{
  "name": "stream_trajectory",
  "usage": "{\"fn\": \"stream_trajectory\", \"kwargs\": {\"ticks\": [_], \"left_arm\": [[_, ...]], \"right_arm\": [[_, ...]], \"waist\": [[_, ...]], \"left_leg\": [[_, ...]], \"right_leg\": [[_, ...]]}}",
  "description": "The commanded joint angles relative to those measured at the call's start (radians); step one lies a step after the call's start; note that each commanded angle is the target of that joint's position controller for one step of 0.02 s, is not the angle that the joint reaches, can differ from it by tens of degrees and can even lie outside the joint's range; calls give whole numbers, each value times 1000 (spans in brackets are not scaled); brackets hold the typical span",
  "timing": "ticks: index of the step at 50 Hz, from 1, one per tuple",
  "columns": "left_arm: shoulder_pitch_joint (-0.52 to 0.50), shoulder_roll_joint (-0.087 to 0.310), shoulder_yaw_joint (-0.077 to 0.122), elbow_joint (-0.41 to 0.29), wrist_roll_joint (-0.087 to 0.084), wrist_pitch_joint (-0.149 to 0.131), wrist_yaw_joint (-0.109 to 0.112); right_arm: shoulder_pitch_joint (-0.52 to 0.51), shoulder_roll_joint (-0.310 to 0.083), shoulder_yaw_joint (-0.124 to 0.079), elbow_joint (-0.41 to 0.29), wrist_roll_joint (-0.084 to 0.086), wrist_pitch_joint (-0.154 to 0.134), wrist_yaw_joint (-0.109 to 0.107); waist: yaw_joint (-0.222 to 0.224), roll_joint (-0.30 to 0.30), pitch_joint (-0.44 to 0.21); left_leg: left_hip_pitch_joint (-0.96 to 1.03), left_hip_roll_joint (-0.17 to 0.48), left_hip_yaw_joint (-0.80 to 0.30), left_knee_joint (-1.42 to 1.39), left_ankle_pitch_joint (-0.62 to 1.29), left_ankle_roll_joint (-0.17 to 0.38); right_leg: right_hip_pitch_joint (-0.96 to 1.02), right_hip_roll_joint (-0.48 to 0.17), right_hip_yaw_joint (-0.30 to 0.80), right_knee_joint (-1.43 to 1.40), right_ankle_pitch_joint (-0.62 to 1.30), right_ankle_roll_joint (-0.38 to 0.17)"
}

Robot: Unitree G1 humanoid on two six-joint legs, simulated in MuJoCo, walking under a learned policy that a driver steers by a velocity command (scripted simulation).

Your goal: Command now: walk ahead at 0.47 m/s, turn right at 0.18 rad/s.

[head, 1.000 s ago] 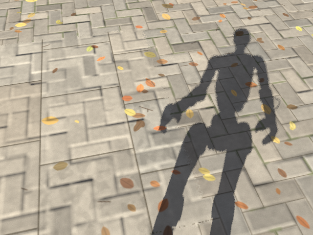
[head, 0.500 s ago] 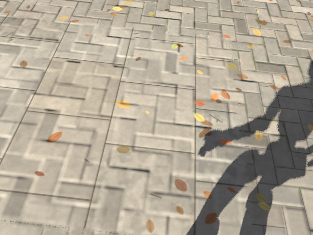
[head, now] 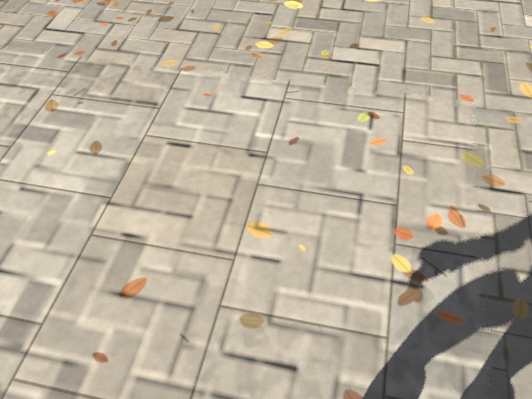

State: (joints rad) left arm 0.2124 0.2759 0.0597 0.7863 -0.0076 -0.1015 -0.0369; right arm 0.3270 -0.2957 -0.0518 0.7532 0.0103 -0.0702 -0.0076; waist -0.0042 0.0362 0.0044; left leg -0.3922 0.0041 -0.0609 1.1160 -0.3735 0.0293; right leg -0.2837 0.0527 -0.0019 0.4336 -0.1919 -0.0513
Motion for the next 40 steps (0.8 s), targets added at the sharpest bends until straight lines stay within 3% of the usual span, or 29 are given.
{"fn": "stream_trajectory", "kwargs": {"ticks": [1, 3, 7, 9, 12, 14, 15, 16, 17, 18, 19, 20, 21, 22, 25, 28, 31, 34, 36, 37, 38, 39, 40], "left_arm": [[48, 115, 22, -46, 4, 6, 12], [58, 132, 27, -40, -11, 6, 24], [96, 175, 42, -26, -19, 18, 45], [145, 182, 45, -15, -24, 26, 48], [171, 182, 48, -10, -32, 36, 54], [163, 182, 51, -15, -26, 44, 56], [158, 160, 43, -22, -19, 46, 54], [148, 107, 23, -47, -2, 46, 49], [276, 10, -5, -74, -15, 36, 51], [287, 77, 2, -71, -36, 33, 51], [203, 151, 25, -77, -42, 38, 52], [142, 159, 29, -88, -30, 47, 56], [114, 154, 34, -96, -15, 55, 57], [122, 142, 40, -101, -12, 68, 55], [107, 82, 28, -128, -13, 100, 50], [53, 59, 15, -159, -4, 106, 34], [-12, 73, 18, -184, -3, 105, 10], [-63, 107, 33, -224, -2, 114, -8], [-42, 129, 48, -236, 1, 121, -10], [5, 149, 62, -227, 2, 123, -2], [86, 212, 89, -214, -3, 127, 17], [124, 319, 111, -230, -14, 132, 41], [134, 310, 94, -258, 5, 111, 29]], "right_arm": [[-76, -91, -27, -115, -15, -40, 9], [-102, -64, -18, -131, -19, -35, 11], [-256, -27, 3, -171, -16, -42, 20], [-311, -38, 0, -184, -5, -47, 27], [-328, -78, -16, -196, 4, -52, 29], [-269, -107, -32, -185, 6, -56, 26], [-173, -134, -49, -162, 1, -58, 19], [-24, -181, -66, -147, -15, -58, 10], [76, -265, -85, -123, -30, -44, 10], [79, -197, -69, -116, -20, -38, 18], [6, -132, -50, -127, -18, -35, 15], [-58, -102, -39, -132, -23, -30, 14], [-105, -74, -31, -126, -28, -27, 17], [-136, -63, -28, -120, -33, -29, 17], [-182, -88, -40, -96, -23, -37, 13], [-202, -130, -55, -77, -16, -21, -5], [-205, -149, -59, -60, -3, -3, -14], [-192, -177, -69, -44, 20, 10, -10], [-199, -189, -75, -44, 36, 18, -9], [-186, -179, -74, -39, 37, 21, -9], [-126, -152, -66, -29, 18, 22, -5], [-92, -73, -36, -67, -43, 23, 1], [-102, -93, -30, -94, -30, 16, 10]], "waist": [[19, -127, -4], [10, -129, 11], [48, -118, 37], [69, -121, 33], [52, -132, 26], [6, -142, 4], [-45, -132, -52], [-116, -72, -188], [-81, 213, -357], [-76, 266, -345], [-79, 154, -186], [-60, 74, -101], [-32, 43, -51], [0, 70, -36], [28, 87, -12], [21, 66, -36], [1, 54, -52], [-4, 49, -45], [20, 46, -54], [44, 19, -87], [70, -75, -142], [31, -335, -194], [60, -335, -333]], "left_leg": [[-303, 87, -27, -44, 87, -16], [-284, 80, 1, -160, 102, -47], [-153, 28, 28, -468, 336, -83], [-88, 1, 24, -540, 423, -88], [-35, 2, -17, -613, 407, -65], [68, 2, -4, -646, 345, -31], [212, 4, 9, -671, 322, -3], [453, 132, -103, -644, 263, 56], [790, 380, -513, -703, 67, 196], [761, 422, -722, -805, -112, 222], [629, 389, -571, -816, -22, 190], [501, 352, -403, -804, 229, 173], [395, 311, -279, -804, 469, 165], [322, 284, -185, -806, 624, 157], [226, 262, -36, -861, 760, 177], [233, 257, 64, -874, 770, 180], [252, 247, 140, -855, 735, 155], [302, 273, 154, -782, 695, 131], [315, 269, 172, -667, 725, 102], [291, 240, 202, -556, 718, 75], [198, 184, 233, -370, 577, 23], [-106, 59, 256, -46, -125, -48], [-309, -54, 45, 171, -348, -67]], "right_leg": [[240, -257, 383, -249, 50, -208], [182, -240, 324, -271, 127, -216], [68, -180, 225, -266, 189, -171], [60, -190, 244, -246, 176, -156], [121, -227, 313, -182, 133, -121], [135, -229, 331, -98, 185, -97], [112, -179, 305, 20, 261, -70], [6, -117, 260, 271, 164, -37], [-310, 22, 136, 629, -254, 26], [-449, -24, 164, 801, -392, 34], [-492, -64, 164, 859, -315, 41], [-462, -97, 132, 855, -251, 54], [-422, -116, 123, 817, -228, 66], [-369, -140, 120, 783, -218, 74], [-322, -144, 70, 667, -164, 102], [-275, -147, 41, 474, 1, 102], [-198, -128, 9, 318, 130, 79], [-175, -113, -8, 228, 79, 44], [-111, -79, -39, 145, 52, 7], [-6, -41, -62, 88, 97, -23], [165, -60, 11, 48, 271, -74], [395, -291, 363, 75, 495, -212], [498, -433, 744, -77, 160, -394]]}}
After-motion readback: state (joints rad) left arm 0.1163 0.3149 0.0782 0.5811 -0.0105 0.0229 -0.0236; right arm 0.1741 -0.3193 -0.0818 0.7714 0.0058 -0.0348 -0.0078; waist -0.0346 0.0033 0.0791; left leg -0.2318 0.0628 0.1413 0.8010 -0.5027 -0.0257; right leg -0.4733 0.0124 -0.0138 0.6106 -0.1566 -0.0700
